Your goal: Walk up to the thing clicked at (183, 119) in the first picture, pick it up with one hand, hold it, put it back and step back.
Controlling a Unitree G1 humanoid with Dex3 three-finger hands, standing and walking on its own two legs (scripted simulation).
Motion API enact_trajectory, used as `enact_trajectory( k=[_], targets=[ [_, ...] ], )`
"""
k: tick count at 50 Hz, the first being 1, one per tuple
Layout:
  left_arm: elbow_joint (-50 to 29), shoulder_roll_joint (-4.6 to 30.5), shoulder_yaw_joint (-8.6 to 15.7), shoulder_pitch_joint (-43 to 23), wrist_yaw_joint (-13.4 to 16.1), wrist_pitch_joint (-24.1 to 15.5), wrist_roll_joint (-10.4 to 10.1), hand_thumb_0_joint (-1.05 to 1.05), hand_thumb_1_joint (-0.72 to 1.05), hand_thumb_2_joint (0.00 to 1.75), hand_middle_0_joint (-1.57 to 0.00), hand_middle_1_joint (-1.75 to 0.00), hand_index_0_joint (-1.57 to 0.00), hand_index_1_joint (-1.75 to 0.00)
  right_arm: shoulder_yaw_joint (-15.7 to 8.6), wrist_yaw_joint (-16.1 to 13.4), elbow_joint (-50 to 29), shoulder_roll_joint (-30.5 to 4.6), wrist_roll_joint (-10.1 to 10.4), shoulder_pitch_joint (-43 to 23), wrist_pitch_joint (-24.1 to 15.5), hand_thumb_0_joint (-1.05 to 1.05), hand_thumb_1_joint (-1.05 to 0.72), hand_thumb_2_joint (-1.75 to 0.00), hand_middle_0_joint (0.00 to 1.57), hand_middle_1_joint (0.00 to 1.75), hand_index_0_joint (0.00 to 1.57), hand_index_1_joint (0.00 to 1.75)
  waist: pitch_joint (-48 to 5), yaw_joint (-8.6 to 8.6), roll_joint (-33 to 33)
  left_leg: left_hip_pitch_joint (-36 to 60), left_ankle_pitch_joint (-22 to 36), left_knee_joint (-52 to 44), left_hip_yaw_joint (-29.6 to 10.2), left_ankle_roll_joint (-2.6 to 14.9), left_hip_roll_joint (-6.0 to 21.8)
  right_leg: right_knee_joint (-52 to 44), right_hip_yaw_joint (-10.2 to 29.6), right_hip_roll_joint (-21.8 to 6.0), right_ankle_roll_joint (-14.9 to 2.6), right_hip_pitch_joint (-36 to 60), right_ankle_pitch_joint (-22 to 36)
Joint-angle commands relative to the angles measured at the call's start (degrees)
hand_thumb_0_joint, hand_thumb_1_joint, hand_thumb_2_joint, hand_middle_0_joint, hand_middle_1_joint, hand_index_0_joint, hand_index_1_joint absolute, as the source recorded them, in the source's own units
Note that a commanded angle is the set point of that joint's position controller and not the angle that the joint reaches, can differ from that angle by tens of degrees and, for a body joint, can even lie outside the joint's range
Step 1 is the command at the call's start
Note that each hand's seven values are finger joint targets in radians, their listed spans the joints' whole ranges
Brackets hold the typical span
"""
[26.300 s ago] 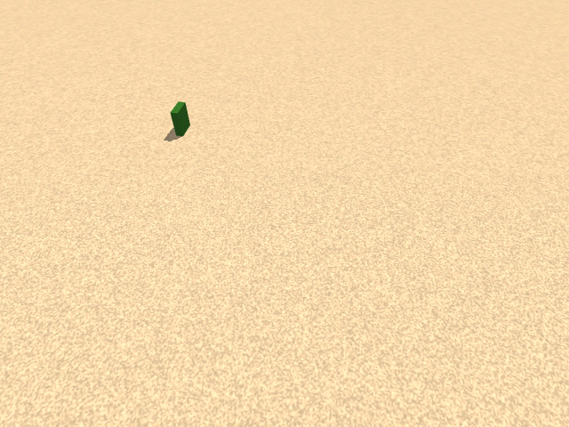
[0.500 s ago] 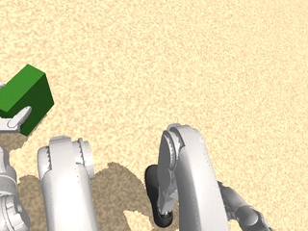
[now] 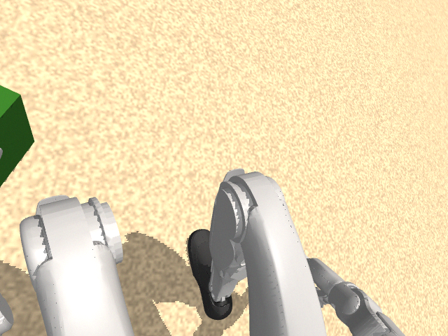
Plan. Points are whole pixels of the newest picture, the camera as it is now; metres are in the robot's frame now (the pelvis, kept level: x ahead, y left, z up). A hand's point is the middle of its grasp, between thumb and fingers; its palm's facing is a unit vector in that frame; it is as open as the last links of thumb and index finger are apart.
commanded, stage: lower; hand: left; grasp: from the side
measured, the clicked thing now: out of the picture +0.44 +0.27 -0.19
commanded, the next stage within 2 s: loosen in 0.30 s
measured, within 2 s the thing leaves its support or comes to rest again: rests again in 1.32 s
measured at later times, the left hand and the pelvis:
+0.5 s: hand out of the picture +0.42 +0.31 -0.15, palm faces +0.48 -0.88 -0.02, open 9.1 cm; pelvis -0.01 +0.01 +0.00, yaw -2 degrees
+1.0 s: hand out of the picture +0.42 +0.31 -0.15, palm faces +0.48 -0.87 +0.01, open 16.1 cm; pelvis -0.01 +0.01 +0.00, yaw -2 degrees
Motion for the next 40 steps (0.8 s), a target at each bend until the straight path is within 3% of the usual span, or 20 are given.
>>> enact_trajectory(
  k=[1, 5, 8, 20, 21, 25, 29, 32, 34, 40],
  targets=[
    [-10.2, 12.9, 1.1, -14.5, 1.0, -6.3, -0.6, 0.0, 0.17, 1.27, -1.21, -1.42, -1.23, -1.41, -5.0, -0.9, -1.8, -19.5, -0.7, 2.6, 0.3, 0.0, -0.9, -0.9, 0.2, 0.3, 0.2, 0.3, -35.2, -3.45, 29.7, 25.2, 7.7, -19.2, 6.1, 0.13, 3.2, -9.4, -8.4, 1.1, -4.76, 15.7, 10.5],
    [-9.2, 13.9, 0.0, -15.1, 1.6, -6.9, 0.3, 0.0, 0.2, 1.29, -1.22, -1.42, -1.24, -1.41, -4.0, -0.8, -2.1, -19.2, -1.2, 1.5, 0.7, 0.0, -0.9, -0.9, 0.2, 0.3, 0.2, 0.3, -33.7, -4.15, 29.6, 23.8, 6.8, -18.4, 6.1, 0.44, 3.3, -9.9, -8.5, 1.4, -4.64, 16.2, 10.1],
    [-7.6, 14.1, 0.7, -14.2, 2.0, -7.1, 0.1, 0.0, 0.22, 1.31, -1.22, -1.44, -1.25, -1.43, -3.4, -0.9, -2.2, -19.5, -1.5, 1.8, 0.6, 0.0, -0.89, -0.9, 0.2, 0.3, 0.2, 0.3, -33.5, -4.45, 28.9, 24.3, 7.7, -18.1, 5.8, 0.52, 3.5, -10.2, -8.5, 1.5, -4.42, 17.2, 11.0],
    [-2.0, 14.6, -1.6, -16.2, 3.5, -8.6, 0.5, 0.0, 0.26, 1.31, -1.23, -1.43, -1.26, -1.42, -1.4, -0.7, -3.6, -20.2, -2.2, -0.6, 0.5, 0.0, -0.87, -0.89, 0.2, 0.3, 0.2, 0.3, -28.4, -6.42, 26.2, 22.1, 2.5, -18.5, 3.7, 0.74, 3.8, -10.7, -10.4, 2.2, -4.06, 15.0, 7.4],
    [-1.1, 14.4, -2.0, -16.0, 3.5, -8.6, 0.8, 0.0, 0.24, 1.23, -1.25, -1.37, -1.28, -1.36, -1.3, -0.7, -3.6, -20.3, -2.3, -0.7, 0.6, 0.0, -0.88, -0.89, 0.2, 0.3, 0.2, 0.3, -27.7, -6.62, 25.9, 21.7, 2.1, -18.5, 3.5, 0.8, 3.9, -10.6, -10.4, 2.2, -4.02, 14.7, 7.2],
    [-2.1, 14.5, -1.9, -17.0, 3.5, -9.4, 0.0, 0.0, 0.02, 0.91, -1.04, -1.06, -1.08, -1.04, -1.0, -0.5, -4.1, -20.2, -2.4, -1.2, 0.3, 0.0, -0.89, -0.89, 0.2, 0.3, 0.2, 0.3, -28.1, -6.18, 26.1, 22.1, 1.4, -18.8, 3.1, 0.74, 4.0, -10.6, -10.5, 2.4, -4.05, 14.7, 6.7],
    [-1.5, 13.9, -3.0, -17.4, 3.2, -9.8, 0.0, 0.0, -0.08, 0.6, -0.9, -0.85, -0.93, -0.82, -0.9, -0.5, -3.8, -20.3, -2.5, -1.1, 0.1, 0.0, -0.89, -0.89, 0.2, 0.3, 0.2, 0.3, -27.4, -6.62, 26.1, 21.6, 0.9, -18.6, 3.1, 0.78, 3.8, -10.8, -10.8, 2.6, -3.9, 14.6, 6.6],
    [0.0, 13.0, -4.1, -16.4, 2.9, -9.4, 0.6, 0.0, -0.25, 0.47, -0.66, -0.61, -0.69, -0.6, -0.8, -0.4, -3.5, -20.4, -2.6, -0.6, 0.3, 0.0, -0.89, -0.89, 0.2, 0.3, 0.2, 0.3, -27.5, -6.93, 26.6, 22.4, 2.1, -19.1, 2.8, 0.48, 3.9, -10.4, -11.1, 2.6, -3.98, 14.8, 7.6],
    [0.8, 12.9, -4.4, -15.6, 2.8, -8.9, 0.5, 0.0, -0.34, 0.36, -0.54, -0.48, -0.54, -0.47, -0.7, -0.5, -3.8, -20.4, -2.5, -1.2, 0.4, 0.0, -0.89, -0.89, 0.2, 0.3, 0.2, 0.3, -26.2, -6.25, 25.7, 21.4, 1.5, -19.2, 2.9, 0.61, 3.8, -10.6, -11.1, 2.6, -4.09, 14.2, 7.0],
    [0.6, 12.5, -4.5, -14.7, 3.1, -8.7, 0.5, 0.0, -0.47, 0.2, -0.32, -0.26, -0.32, -0.26, -0.7, 0.0, -4.2, -20.4, -2.6, -1.2, 0.7, 0.0, -0.89, -0.9, 0.2, 0.3, 0.2, 0.3, -26.7, -5.67, 26.1, 22.3, 2.3, -19.6, 2.6, 0.4, 3.7, -10.4, -11.3, 2.8, -4.21, 14.2, 7.6]
  ],
)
